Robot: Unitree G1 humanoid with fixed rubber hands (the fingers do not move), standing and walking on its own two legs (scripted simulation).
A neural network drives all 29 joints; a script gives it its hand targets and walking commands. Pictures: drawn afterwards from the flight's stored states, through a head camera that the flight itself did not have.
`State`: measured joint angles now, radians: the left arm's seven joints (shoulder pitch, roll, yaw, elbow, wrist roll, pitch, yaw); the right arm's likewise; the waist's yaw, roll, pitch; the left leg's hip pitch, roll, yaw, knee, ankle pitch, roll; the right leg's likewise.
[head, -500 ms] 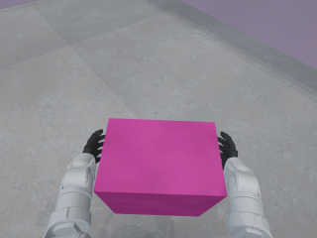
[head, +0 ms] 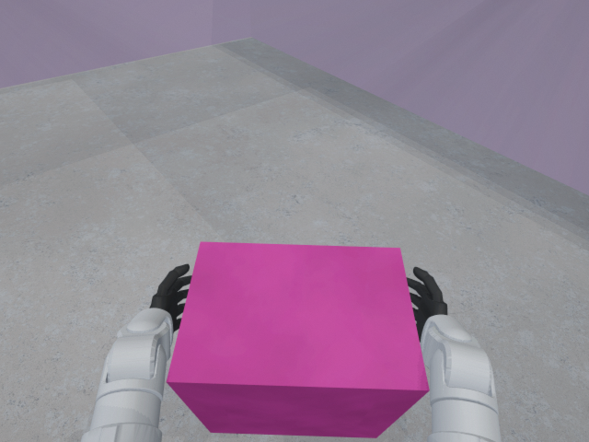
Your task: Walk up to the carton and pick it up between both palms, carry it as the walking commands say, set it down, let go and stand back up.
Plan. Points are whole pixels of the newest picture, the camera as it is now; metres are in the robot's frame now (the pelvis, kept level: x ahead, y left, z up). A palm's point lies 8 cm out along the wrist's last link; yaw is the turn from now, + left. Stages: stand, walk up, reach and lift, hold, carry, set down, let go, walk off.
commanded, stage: reach and lift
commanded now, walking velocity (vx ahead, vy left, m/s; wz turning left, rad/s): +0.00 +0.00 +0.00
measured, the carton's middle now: (296, 348) +0.27 -0.02 -0.04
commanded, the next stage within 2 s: hold in 1.46 s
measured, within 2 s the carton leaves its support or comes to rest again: neither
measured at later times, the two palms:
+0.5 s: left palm (151, 314) +0.29 +0.18 +0.05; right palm (422, 306) +0.28 -0.19 +0.05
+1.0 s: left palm (151, 337) +0.26 +0.18 +0.04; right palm (428, 326) +0.25 -0.20 +0.05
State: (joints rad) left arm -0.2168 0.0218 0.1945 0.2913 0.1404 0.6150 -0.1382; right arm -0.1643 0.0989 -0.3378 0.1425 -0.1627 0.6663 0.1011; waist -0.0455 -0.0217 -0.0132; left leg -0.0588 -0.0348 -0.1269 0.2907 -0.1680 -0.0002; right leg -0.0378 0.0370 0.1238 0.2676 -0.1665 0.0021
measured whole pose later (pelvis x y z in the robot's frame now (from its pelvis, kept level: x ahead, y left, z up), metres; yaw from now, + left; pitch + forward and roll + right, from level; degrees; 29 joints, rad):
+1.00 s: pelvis -0.01 -0.01 +0.00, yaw -1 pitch -6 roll +0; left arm -0.11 0.02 0.18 0.08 0.13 0.71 -0.15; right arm -0.10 0.09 -0.26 -0.01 -0.15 0.75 0.10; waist 0.01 -0.01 0.06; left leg 0.03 -0.02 -0.11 0.20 -0.12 -0.01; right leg 0.02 0.04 0.12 0.24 -0.15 -0.01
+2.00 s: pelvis -0.02 -0.01 +0.00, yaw +0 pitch -6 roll +0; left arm -0.13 0.01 0.17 0.09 0.13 0.71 -0.14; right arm -0.10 0.08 -0.27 -0.01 -0.15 0.75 0.11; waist 0.00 -0.01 0.05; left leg -0.01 -0.02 -0.11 0.24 -0.12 -0.01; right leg -0.01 0.04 0.11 0.26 -0.14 -0.01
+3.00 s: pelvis -0.04 +0.06 -0.02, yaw +0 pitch +5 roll +2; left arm -0.08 -0.02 0.17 -0.40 0.02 1.09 -0.03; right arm -0.08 0.06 -0.26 -0.42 0.01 1.07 0.03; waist -0.03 -0.07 -0.04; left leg -0.36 0.01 0.08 0.54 -0.25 0.00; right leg -0.47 -0.08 0.11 0.71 -0.34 0.06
